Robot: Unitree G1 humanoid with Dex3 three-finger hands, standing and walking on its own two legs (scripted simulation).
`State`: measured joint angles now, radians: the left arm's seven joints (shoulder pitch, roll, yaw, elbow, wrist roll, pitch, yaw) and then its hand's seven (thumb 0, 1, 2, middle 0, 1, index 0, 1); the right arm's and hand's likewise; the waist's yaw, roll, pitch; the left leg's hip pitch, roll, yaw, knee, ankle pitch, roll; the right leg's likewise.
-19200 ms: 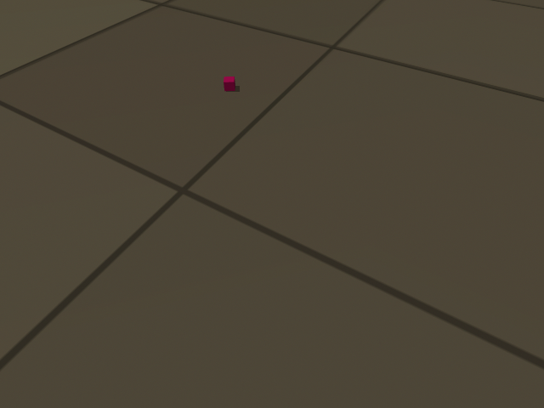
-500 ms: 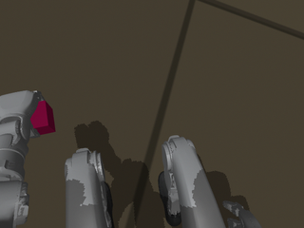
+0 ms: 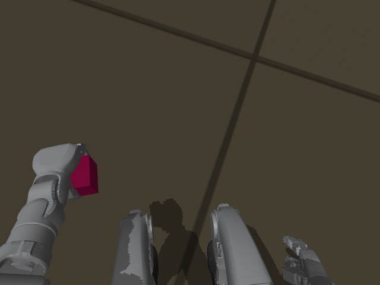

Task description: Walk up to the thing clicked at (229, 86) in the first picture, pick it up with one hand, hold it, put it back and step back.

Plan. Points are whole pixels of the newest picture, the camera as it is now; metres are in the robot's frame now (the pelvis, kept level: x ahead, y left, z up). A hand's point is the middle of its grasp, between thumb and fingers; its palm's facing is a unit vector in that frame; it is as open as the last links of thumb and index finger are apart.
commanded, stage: lift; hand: left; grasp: from above
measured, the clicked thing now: (78, 177) +0.38 +0.25 -0.12
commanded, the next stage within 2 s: hold in 0.76 s
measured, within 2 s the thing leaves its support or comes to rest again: neither
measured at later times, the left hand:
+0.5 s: hand (46, 155) +0.36 +0.24 +0.06, palm faces -0.44 -0.10 -0.89, open 10.4 cm
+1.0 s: hand (31, 124) +0.38 +0.23 +0.13, palm faces -0.43 -0.09 -0.90, open 10.4 cm
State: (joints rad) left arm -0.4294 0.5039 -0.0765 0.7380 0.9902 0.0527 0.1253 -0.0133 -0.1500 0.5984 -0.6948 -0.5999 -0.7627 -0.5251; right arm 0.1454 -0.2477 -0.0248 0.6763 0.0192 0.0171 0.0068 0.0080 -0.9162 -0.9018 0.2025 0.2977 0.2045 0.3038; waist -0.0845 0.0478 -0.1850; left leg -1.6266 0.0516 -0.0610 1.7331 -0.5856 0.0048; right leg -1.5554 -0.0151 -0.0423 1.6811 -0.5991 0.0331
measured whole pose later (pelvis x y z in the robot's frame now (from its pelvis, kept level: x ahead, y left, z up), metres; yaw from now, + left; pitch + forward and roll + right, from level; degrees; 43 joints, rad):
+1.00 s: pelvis +0.07 +0.00 +0.21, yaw +1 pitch +7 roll -1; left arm -0.33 0.34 -0.20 0.89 0.99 0.09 0.18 -0.01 -0.15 0.60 -0.70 -0.59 -0.76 -0.52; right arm 0.26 -0.25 -0.04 0.74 0.04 0.02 -0.03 0.01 -0.90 -0.90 0.20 0.30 0.20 0.30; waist -0.05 0.03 -0.07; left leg -0.53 0.04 0.04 0.74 -0.34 0.00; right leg -0.51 -0.03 0.01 0.71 -0.34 0.04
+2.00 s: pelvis +0.08 +0.00 +0.23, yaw +1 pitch +1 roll +0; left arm -0.26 0.35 -0.22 0.71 1.00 0.09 0.04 -0.01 -0.14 0.59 -0.69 -0.53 -0.76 -0.53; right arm 0.22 -0.26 -0.05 0.68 0.05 0.08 -0.01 0.01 -0.90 -0.90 0.20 0.30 0.20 0.30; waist -0.01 0.05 -0.02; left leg -0.29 0.03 0.05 0.52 -0.25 -0.01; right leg -0.28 -0.03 0.01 0.51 -0.26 0.03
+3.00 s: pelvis +0.07 +0.00 +0.23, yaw +1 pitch +0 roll +0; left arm -0.24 0.36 -0.22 0.69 0.99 0.07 0.02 -0.02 -0.10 0.56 -0.65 -0.61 -0.72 -0.55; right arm 0.20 -0.25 -0.03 0.67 0.06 0.08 -0.03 0.01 -0.90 -0.90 0.20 0.30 0.20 0.30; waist 0.00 0.05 0.00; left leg -0.25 0.03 0.05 0.47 -0.22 0.00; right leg -0.24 -0.03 0.02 0.47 -0.23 0.03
